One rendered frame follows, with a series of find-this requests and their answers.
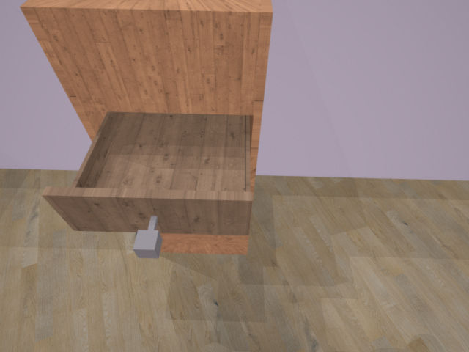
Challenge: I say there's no handle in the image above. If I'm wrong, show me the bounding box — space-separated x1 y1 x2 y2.
133 216 163 258

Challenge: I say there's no cabinet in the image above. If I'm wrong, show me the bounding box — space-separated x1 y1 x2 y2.
20 0 273 255

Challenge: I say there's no drawer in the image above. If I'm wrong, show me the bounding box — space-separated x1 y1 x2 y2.
42 111 253 235

